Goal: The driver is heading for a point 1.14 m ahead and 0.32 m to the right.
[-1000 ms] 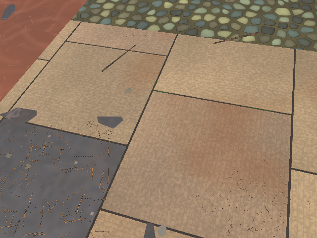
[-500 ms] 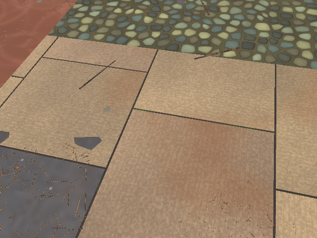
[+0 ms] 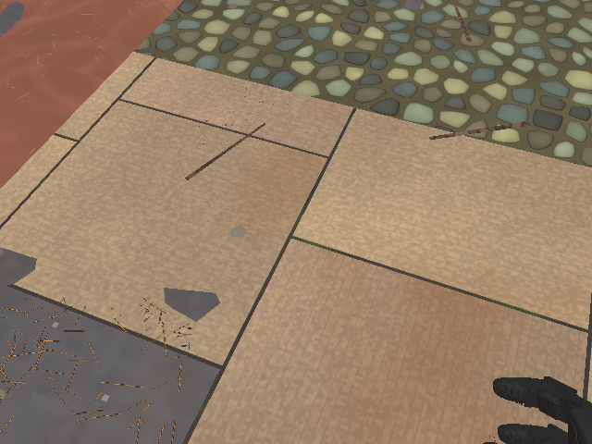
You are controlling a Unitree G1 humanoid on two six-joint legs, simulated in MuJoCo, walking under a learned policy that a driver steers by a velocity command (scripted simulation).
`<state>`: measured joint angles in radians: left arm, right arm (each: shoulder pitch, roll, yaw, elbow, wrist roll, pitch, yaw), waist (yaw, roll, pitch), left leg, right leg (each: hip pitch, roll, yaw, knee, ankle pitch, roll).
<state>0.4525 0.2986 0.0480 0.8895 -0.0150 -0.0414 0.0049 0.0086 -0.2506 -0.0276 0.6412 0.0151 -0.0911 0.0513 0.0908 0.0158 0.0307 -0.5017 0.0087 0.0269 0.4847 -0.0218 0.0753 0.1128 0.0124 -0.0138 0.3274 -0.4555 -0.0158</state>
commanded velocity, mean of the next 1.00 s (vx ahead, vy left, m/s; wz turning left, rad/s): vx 0.50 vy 0.00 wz -0.33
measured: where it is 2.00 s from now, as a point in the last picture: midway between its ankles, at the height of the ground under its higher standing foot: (472, 238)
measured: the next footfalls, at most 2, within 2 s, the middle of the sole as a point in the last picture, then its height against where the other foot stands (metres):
right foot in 0.54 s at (398, 439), level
left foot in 1.02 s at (343, 305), level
